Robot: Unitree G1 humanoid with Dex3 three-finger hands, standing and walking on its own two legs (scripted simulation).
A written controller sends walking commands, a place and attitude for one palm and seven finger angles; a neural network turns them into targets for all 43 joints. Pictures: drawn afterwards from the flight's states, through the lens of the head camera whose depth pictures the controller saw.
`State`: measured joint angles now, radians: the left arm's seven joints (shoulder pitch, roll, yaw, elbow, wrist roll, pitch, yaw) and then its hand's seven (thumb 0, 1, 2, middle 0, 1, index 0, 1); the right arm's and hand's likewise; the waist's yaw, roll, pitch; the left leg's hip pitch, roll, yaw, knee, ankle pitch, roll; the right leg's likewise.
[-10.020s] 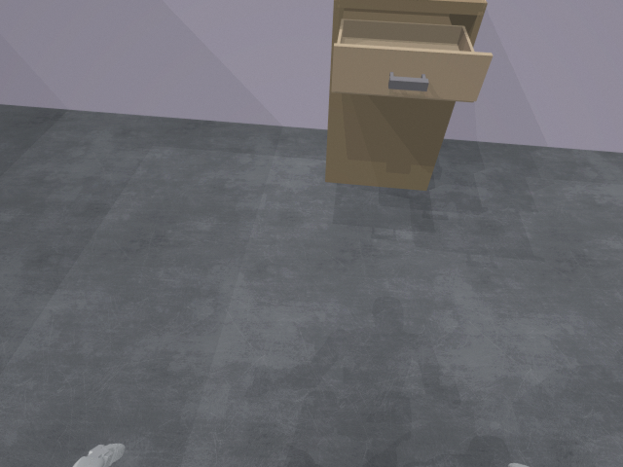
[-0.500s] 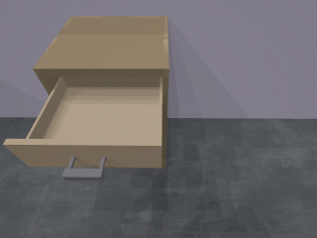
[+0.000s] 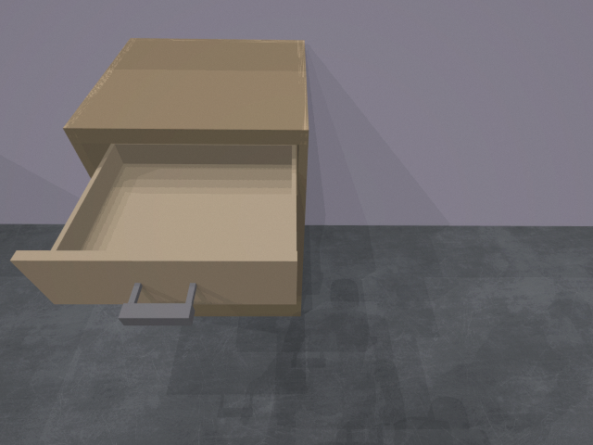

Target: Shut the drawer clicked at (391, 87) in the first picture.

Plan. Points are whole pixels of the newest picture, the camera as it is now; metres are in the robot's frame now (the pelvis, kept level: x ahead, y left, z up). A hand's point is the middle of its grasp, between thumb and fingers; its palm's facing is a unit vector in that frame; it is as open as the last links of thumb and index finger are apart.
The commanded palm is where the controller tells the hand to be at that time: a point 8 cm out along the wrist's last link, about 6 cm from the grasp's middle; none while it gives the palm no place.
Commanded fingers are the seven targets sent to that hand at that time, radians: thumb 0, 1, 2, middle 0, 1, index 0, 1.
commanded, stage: look again from close up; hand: left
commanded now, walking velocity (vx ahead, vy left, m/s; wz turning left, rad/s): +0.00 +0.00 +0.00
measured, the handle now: (161, 301) +0.34 +0.25 -0.06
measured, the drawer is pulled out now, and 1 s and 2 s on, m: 0.30 0.30 0.30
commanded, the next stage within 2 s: raise the hand and make a fist in 0.52 s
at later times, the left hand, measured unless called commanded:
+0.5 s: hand out of the picture +0.00 +0.16 -0.18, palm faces +0.03 -0.99 -0.16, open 7.4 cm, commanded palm none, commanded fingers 0.00 0.90 0.90 -0.20 -0.30 -0.20 -0.30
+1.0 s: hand (211, 424) +0.16 +0.12 -0.03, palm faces +0.01 -1.00 +0.01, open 6.2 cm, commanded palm +0.11 +0.21 -0.04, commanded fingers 0.00 0.90 0.90 -0.60 -0.73 -0.60 -0.73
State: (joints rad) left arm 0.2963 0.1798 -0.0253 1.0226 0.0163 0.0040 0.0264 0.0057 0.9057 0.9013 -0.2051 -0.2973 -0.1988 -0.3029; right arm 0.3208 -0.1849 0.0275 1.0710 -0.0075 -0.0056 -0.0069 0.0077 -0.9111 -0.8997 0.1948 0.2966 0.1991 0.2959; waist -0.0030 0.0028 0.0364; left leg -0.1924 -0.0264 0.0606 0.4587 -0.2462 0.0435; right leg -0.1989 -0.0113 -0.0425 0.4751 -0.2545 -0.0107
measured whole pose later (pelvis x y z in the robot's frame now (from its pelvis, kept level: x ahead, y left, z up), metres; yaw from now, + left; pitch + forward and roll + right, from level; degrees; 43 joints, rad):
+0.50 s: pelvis +0.02 +0.00 +0.00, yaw +0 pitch -2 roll +0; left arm 0.31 0.13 -0.03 1.11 0.02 -0.01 0.04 0.00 0.91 0.90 -0.20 -0.30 -0.20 -0.30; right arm 0.29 -0.14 0.03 1.14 0.00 -0.03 -0.03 0.01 -0.92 -0.90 0.20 0.30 0.20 0.30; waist 0.01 -0.01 0.03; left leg -0.14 -0.03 0.05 0.42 -0.25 0.04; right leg -0.15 -0.01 -0.05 0.44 -0.26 -0.01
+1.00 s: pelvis -0.03 -0.03 -0.07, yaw +1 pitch +10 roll +1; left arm 0.50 0.12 0.04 0.03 -0.18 -0.52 -0.22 0.01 0.92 0.90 -0.42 -0.53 -0.41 -0.53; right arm 0.13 -0.25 -0.08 0.51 0.02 -0.23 0.01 0.02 -0.91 -0.90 0.20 0.30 0.20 0.30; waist 0.01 -0.03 -0.15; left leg -0.75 0.01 0.05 1.03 -0.46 0.01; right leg -0.75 -0.01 -0.06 1.06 -0.48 -0.06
